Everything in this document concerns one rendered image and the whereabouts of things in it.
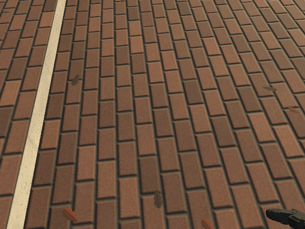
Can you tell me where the robot right hand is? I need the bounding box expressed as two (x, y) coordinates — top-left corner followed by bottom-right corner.
(266, 208), (305, 229)

